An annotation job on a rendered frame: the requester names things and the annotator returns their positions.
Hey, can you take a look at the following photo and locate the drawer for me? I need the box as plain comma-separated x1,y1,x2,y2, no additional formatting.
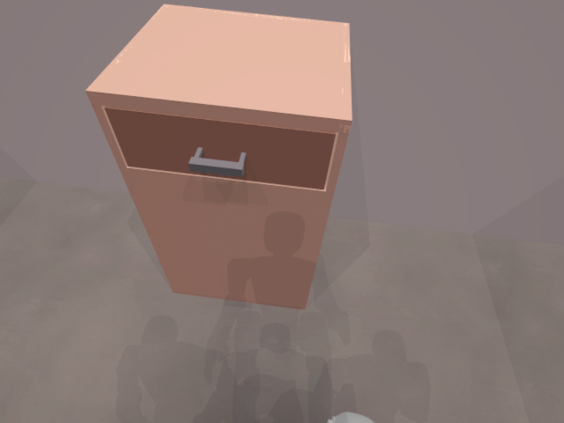
104,106,336,189

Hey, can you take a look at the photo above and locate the handle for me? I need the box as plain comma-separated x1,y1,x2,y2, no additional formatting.
189,147,246,177

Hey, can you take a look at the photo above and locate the cabinet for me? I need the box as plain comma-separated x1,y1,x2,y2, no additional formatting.
85,4,353,310

